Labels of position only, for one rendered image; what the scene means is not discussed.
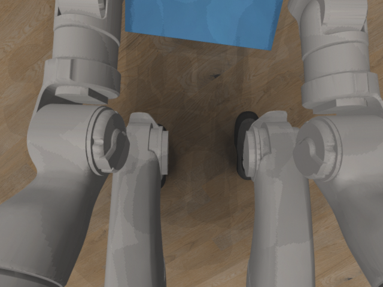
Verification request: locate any right robot forearm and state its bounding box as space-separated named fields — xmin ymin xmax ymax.
xmin=287 ymin=0 xmax=383 ymax=119

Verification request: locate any carton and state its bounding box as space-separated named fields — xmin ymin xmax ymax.
xmin=125 ymin=0 xmax=283 ymax=51

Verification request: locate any left robot forearm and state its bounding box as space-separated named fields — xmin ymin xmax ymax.
xmin=27 ymin=0 xmax=124 ymax=152

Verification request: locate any right robot shin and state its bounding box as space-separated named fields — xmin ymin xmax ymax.
xmin=242 ymin=111 xmax=299 ymax=167

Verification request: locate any right robot upper arm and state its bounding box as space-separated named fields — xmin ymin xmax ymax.
xmin=293 ymin=114 xmax=383 ymax=287

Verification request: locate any left robot upper arm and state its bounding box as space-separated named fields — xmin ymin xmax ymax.
xmin=0 ymin=103 xmax=130 ymax=287

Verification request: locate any left robot thigh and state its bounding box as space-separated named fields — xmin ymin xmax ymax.
xmin=104 ymin=122 xmax=169 ymax=287

